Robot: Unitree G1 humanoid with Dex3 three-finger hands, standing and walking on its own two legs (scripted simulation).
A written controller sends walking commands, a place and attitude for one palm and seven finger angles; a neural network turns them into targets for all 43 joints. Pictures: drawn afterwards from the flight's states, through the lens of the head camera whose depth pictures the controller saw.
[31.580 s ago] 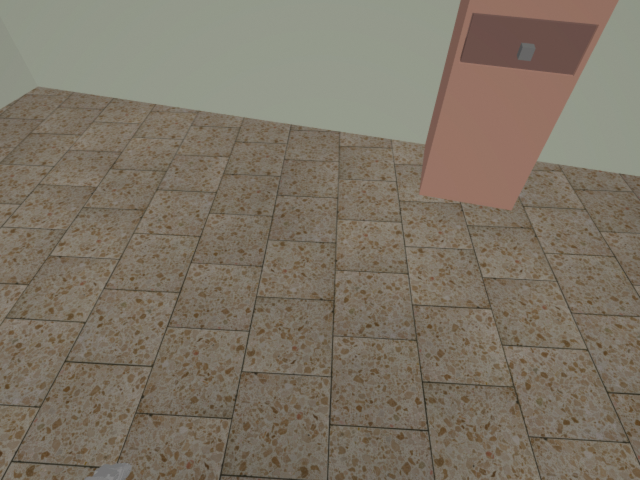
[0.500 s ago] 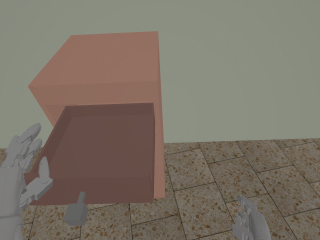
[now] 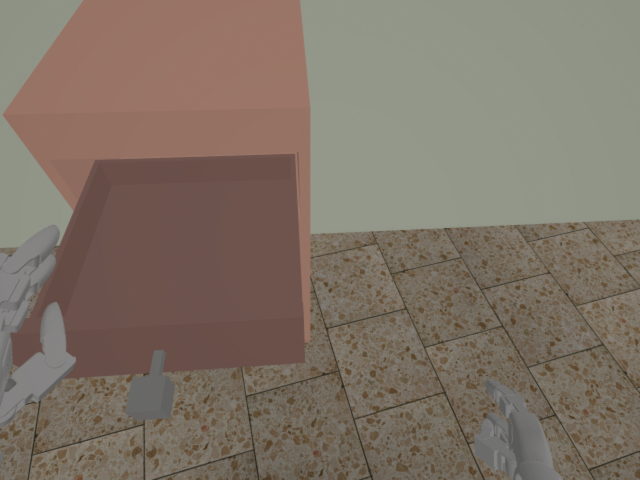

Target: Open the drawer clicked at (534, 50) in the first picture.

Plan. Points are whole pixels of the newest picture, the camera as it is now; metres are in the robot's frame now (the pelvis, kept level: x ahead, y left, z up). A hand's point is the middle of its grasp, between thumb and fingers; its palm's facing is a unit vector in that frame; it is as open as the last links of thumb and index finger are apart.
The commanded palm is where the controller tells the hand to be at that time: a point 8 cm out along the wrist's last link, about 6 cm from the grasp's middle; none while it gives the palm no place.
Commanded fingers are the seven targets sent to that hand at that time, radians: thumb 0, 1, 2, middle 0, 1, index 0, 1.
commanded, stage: step back with the hand held close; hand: left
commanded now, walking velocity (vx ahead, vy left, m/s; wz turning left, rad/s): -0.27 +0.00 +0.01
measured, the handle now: (154, 381) +0.23 +0.23 -0.04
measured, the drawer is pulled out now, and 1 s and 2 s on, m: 0.30 0.30 0.30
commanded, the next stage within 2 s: stop stepping back and stand still in 0.76 s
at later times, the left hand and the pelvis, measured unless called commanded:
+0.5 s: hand out of the picture +0.11 +0.25 +0.16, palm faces +0.40 -0.82 -0.41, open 7.4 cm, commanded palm +0.05 +0.29 +0.18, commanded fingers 0.00 0.90 0.90 -0.20 -0.30 -0.20 -0.30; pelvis -0.07 +0.01 -0.02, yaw +2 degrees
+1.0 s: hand out of the picture +0.00 +0.20 +0.15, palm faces +0.29 -0.78 -0.55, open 7.4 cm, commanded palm -0.05 +0.24 +0.18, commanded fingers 0.00 0.90 0.90 -0.20 -0.30 -0.20 -0.30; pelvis -0.18 -0.04 +0.00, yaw +0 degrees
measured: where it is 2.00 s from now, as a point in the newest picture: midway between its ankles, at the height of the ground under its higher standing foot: outside the picture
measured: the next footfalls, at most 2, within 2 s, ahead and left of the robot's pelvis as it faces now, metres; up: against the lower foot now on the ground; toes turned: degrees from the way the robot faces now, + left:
right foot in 0.78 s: -0.21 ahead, -0.14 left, +0.00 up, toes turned +0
left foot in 1.06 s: -0.25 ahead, +0.06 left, +0.00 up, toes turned +5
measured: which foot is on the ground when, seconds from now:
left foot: down 0.00-0.82, up 0.84-1.00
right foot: down 0.00-0.48, up 0.50-0.76, down 0.78-1.00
